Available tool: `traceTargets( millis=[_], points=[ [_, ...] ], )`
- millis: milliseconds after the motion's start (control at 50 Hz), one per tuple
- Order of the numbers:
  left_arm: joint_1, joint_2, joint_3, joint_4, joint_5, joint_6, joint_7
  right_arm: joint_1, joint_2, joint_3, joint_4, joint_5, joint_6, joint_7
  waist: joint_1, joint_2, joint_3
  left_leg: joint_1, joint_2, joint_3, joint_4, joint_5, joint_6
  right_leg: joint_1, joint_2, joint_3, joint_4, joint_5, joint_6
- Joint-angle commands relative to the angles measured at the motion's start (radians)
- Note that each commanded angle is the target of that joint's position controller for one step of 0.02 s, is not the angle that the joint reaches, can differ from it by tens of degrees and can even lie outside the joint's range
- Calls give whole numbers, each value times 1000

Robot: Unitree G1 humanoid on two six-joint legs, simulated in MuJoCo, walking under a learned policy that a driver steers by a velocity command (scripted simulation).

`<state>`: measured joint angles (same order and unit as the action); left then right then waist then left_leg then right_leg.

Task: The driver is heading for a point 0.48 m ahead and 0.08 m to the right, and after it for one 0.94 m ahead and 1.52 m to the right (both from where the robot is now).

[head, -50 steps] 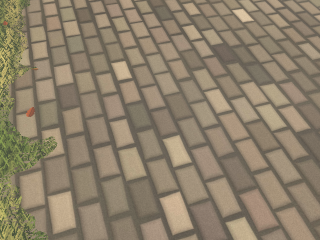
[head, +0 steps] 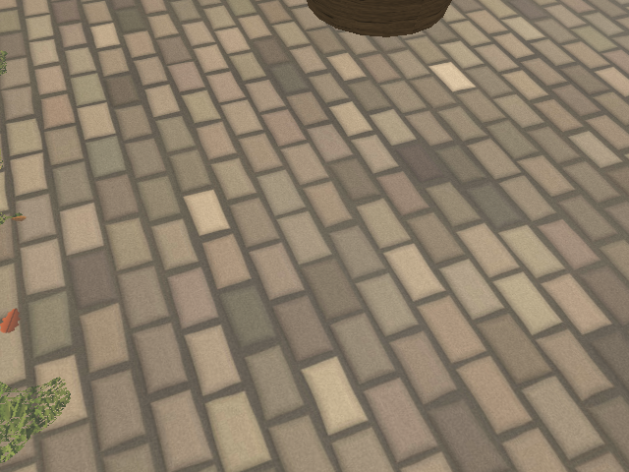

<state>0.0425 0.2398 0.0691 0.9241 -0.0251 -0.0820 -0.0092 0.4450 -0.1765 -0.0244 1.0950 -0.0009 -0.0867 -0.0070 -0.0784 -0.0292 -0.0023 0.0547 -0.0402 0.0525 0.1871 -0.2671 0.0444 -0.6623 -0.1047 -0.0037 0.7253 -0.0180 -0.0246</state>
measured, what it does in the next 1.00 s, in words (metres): walks ahead, turning right: right foot, then left foot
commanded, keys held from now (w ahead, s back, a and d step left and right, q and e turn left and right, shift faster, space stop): w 0.26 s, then no key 0.16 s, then e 0.58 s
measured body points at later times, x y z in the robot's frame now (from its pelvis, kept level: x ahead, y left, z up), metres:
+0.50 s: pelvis +0.26 -0.07 +0.00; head +0.29 -0.07 +0.45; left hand +0.28 +0.19 -0.14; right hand +0.41 -0.32 -0.12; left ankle +0.40 +0.10 -0.69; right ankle +0.26 -0.14 -0.74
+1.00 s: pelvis +0.34 -0.05 +0.00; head +0.38 -0.06 +0.44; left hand +0.54 +0.19 -0.12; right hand +0.38 -0.35 -0.13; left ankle +0.43 +0.06 -0.74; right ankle +0.33 -0.18 -0.71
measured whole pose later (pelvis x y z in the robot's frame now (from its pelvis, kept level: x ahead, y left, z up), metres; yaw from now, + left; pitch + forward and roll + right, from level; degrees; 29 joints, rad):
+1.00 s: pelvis +0.34 -0.05 +0.00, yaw -16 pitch +2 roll +1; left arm 0.14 0.28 0.09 0.82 -0.02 0.05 0.02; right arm 0.10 -0.26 -0.07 0.91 -0.01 -0.01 -0.06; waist -0.01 -0.01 0.04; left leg -0.32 0.08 0.18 0.41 -0.13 0.01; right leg -0.47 -0.06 -0.03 0.83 -0.36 0.03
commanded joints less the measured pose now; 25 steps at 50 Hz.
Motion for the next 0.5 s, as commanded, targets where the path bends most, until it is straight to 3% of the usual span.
traceTargets(
  millis=[20, 100, 140, 160, 180, 200, 220, 240, 260, 280, 300, 320, 340, 400, 440, 500],
  points=[
    [-164, 25, -11, -92, -5, -12, -16, 43, -174, -35, -26, 10, -7, -9, -1, 103, 144, -92, 257, -118, -98, 275, 142, -13, 31, -33, -113, 75, -4],
    [-190, 59, -8, -124, -7, -23, -37, 38, -189, -49, -21, 16, 5, -11, 33, 111, 132, 31, 305, -96, -13, 442, 118, 32, 49, -30, -191, 7, -56],
    [-53, 115, 20, -96, -4, -25, -35, 7, -214, -58, -32, 12, 14, -10, 119, 149, 23, 49, 293, -67, 164, 801, 93, 252, 113, -75, -185, -48, -92],
    [129, 157, 45, -40, -5, -22, -29, -9, -202, -53, -40, 8, 21, -10, 206, 148, -79, -18, 247, -33, 370, 880, 65, 486, 138, -88, -187, -48, -120],
    [322, 227, 66, 1, 7, -18, -18, -10, -172, -38, -66, -6, 22, -7, 265, 53, -219, -268, 192, -6, 697, 597, 32, 816, -42, 127, -164, -97, -182],
    [401, 289, 72, 28, 20, -16, -24, 129, -6, 6, -71, 4, -2, 8, 175, -239, -403, -628, -15, -59, 1068, -195, -28, 1127, -297, 668, -330, -360, -356],
    [375, 193, 45, 27, 15, -18, -25, 44, -103, -16, -67, 35, -32, 14, 209, -164, -367, -742, 9, -199, 1202, -279, -1, 1082, -274, 777, -452, -465, -319],
    [263, 149, 30, 9, 8, -25, -23, -70, -165, -33, -110, 57, -48, 14, 187, -133, -191, -824, 66, -167, 1226, -205, 19, 934, -246, 612, -464, -405, -264],
    [165, 116, 17, -17, 13, -31, -24, -128, -178, -36, -126, 53, -53, 4, 150, -25, -119, -776, 124, -145, 1179, -100, 27, 761, -215, 478, -488, -280, -236],
    [101, 89, 7, -24, 27, -37, -29, -147, -175, -47, -124, 33, -45, -7, 111, 12, -56, -709, 155, -130, 1119, -46, 21, 603, -182, 366, -505, -81, -221],
    [80, 67, -1, -19, 39, -42, -33, -109, -155, -51, -115, 22, -28, -12, 67, -4, -46, -623, 180, -138, 1083, -31, 19, 510, -149, 276, -515, 69, -208],
    [95, 46, -8, -4, 42, -44, -38, -81, -133, -51, -107, 19, -14, -16, 51, -12, -40, -569, 179, -132, 1053, -43, 17, 461, -125, 205, -511, 239, -202],
    [107, 59, -8, 10, 44, -43, -35, -53, -104, -49, -104, 20, -2, -19, 29, -24, -39, -549, 176, -121, 1013, -50, 6, 429, -124, 161, -517, 333, -215],
    [132, 106, -5, 29, 51, -38, -10, -138, -114, -53, -140, 5, 17, -24, 22, -23, -15, -580, 170, -99, 851, 46, -32, 389, -106, 70, -526, 506, -226],
    [142, 110, -8, 33, 44, -25, 4, -214, -106, -47, -163, -6, 21, -21, 39, -24, -23, -550, 158, -81, 673, 162, -41, 389, -67, 22, -513, 514, -197],
    [198, 158, 3, 45, 33, -6, 13, -334, -116, -44, -198, 0, 28, -20, 84, -36, -36, -512, 104, -65, 507, 250, -52, 436, -56, 40, -483, 464, -179]
  ],
)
